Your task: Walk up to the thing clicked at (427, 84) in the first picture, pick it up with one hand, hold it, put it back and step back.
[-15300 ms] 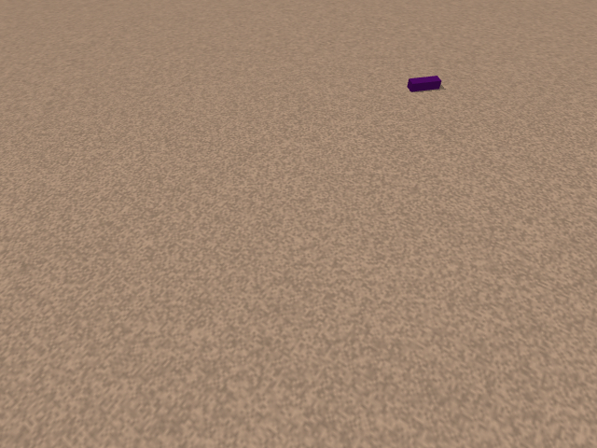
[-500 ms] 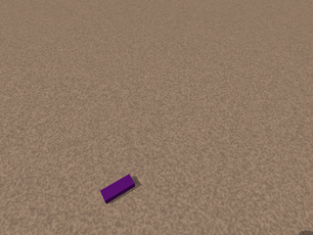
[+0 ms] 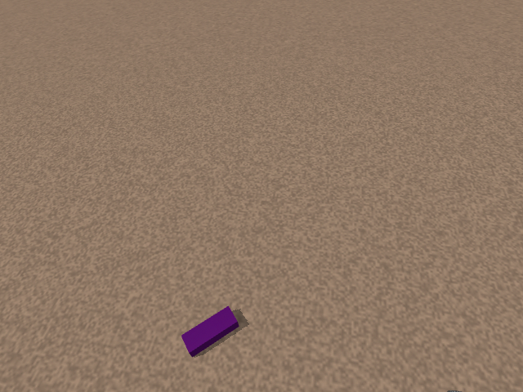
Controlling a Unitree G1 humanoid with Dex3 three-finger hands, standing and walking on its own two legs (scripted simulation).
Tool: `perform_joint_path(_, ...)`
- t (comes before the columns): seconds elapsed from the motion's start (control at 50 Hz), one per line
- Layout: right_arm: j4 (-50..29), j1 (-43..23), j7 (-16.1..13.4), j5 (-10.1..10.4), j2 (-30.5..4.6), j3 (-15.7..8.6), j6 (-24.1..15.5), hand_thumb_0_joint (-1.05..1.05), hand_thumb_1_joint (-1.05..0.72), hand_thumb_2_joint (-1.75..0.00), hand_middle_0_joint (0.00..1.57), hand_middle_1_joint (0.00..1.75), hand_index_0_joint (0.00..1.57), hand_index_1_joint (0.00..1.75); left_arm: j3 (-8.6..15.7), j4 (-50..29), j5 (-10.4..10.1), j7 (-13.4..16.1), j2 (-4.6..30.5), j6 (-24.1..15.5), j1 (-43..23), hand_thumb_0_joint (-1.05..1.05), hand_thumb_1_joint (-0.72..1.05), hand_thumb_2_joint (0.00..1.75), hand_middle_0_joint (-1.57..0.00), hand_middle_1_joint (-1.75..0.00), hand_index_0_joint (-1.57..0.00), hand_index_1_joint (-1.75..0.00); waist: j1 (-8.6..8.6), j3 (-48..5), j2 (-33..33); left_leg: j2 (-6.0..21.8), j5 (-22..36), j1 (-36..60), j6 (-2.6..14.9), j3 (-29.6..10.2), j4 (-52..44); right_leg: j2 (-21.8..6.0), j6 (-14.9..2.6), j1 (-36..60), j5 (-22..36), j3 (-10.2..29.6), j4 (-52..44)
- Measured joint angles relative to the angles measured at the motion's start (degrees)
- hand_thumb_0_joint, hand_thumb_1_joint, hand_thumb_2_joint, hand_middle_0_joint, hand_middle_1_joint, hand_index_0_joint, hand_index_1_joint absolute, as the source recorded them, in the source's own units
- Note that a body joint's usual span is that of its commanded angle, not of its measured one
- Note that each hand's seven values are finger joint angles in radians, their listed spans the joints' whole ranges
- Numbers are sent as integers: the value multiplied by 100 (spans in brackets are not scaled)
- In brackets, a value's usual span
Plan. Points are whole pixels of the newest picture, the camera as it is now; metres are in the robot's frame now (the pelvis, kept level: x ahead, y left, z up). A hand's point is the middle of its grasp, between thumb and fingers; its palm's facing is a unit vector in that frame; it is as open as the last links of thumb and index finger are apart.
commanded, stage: stand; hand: left
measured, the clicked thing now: (210, 330) +0.45 +0.24 -0.75
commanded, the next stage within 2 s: walk up in 0.88 s
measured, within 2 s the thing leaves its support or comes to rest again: neither
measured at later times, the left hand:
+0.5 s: hand out of the picture +0.06 +0.25 -0.14, palm faces -0.02 -0.94 -0.34, open 7.4 cm
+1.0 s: hand out of the picture +0.04 +0.26 -0.15, palm faces +0.00 -0.93 -0.36, open 7.4 cm
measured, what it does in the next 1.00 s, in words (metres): stands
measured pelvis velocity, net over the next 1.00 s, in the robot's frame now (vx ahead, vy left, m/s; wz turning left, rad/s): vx -0.05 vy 0.00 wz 0.01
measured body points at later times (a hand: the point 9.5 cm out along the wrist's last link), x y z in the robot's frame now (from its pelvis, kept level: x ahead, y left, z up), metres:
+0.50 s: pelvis -0.03 +0.00 +0.01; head -0.02 -0.01 +0.46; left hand +0.06 +0.30 -0.12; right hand +0.05 -0.31 -0.13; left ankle -0.03 +0.13 -0.74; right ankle +0.01 -0.13 -0.74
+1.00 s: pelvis -0.05 +0.00 +0.00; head +0.00 +0.00 +0.45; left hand +0.04 +0.31 -0.13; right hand +0.03 -0.31 -0.13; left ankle -0.03 +0.13 -0.74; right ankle +0.01 -0.13 -0.74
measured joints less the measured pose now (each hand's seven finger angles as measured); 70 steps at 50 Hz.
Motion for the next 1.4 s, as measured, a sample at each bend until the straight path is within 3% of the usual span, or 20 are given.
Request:
perform_joint_path(0.24, 407, -177, 25, -44, 92, 63, 15, 1, -90, -90, 21, 30, 20, 30, -7, 263, 28, 2, -19, 37, -443, 1, 90, 90, -20, -30, -21, -30, -85, -39, -198, 11, 406, 236, -27, -8, -592, -2, 1, 251, 406, -13, -607)
perform_joint_path(0.88, 643, 103, 97, -93, 102, -11, 58, 1, -90, -90, 21, 30, 20, 30, 19, 568, 62, -21, 24, 63, 99, 1, 90, 90, -20, -30, -21, -30, 7, -87, -151, 24, 605, -8, -45, -81, -606, 5, -17, 104, 665, -79, -777)
perform_joint_path(1.02, 314, -215, 31, 8, -62, -125, 201, 1, -90, -90, 21, 30, 20, 30, 231, 23, -13, 44, 74, 234, -251, 1, 90, 90, -20, -30, -21, -30, 8, 416, -140, 17, 326, -729, 86, -70, 369, 23, -10, -451, 568, -53, -179)
perform_joint_path(1.12, -4, -213, 19, -24, -201, -255, 275, 1, -90, -90, 20, 30, 20, 30, 258, -369, 81, 64, 162, 413, -503, 1, 90, 90, -21, -30, -21, -30, -30, 582, -278, -258, -499, -1126, 324, -22, 1407, -141, 100, -989, 470, 72, 384)
perform_joint_path(1.16, -101, -85, 24, -53, -226, -291, 264, 1, -90, -90, 20, 30, 20, 30, 253, -515, 86, 77, 226, 476, -576, 1, 90, 90, -21, -30, -21, -30, -95, 517, -337, -279, -354, -1035, 346, -10, 1237, -190, 77, -1290, 360, 82, 722)
perform_joint_path(1.18, -110, -65, 20, -86, -184, -311, 262, 1, -90, -90, 20, 30, 20, 30, 270, -567, 80, 107, 272, 500, -652, 1, 90, 90, -20, -30, -21, -30, -88, 580, -432, -330, -392, -1063, 353, 36, 1281, -149, -6, -1429, -27, 233, 1032)
perform_joint_path(1.22, -145, -20, 28, -175, -83, -300, 278, 1, -90, -90, 20, 30, 20, 30, 312, -677, 97, 183, 317, 536, -710, 1, 90, 90, -20, -30, -21, -30, -66, 705, -514, -308, -336, -1067, 399, 103, 1292, 204, -109, -1658, -1047, 567, 1957)
perform_joint_path(1.26, -208, 63, 19, -225, 0, -277, 286, 1, -90, -90, 21, 30, 20, 30, 321, -748, 108, 219, 319, 555, -660, 1, 90, 90, -20, -30, -21, -30, -128, 717, -472, -218, -186, -1067, 425, 60, 1141, 561, -158, -1801, -1540, 655, 2852)
perform_joint_path(1.32, -319, 156, -35, -243, 88, -254, 280, 1, -90, -90, 21, 30, 20, 30, 327, -846, 89, 190, 317, 572, -519, 1, 90, 90, -20, -30, -21, -30, -136, 682, -458, -154, 88, -1078, 447, 74, 809, 790, -147, -1832, -1462, 706, 3756)
perform_joint_path(1.4, -542, 132, -106, -170, 152, -267, 244, 1, -90, -90, 21, 30, 20, 30, 388, -965, 131, 163, 325, 564, -210, 1, 90, 90, -20, -30, -21, -30, -56, 697, -503, -121, 265, -1176, 460, 228, 690, 721, -4, -1485, -1268, 769, 3947)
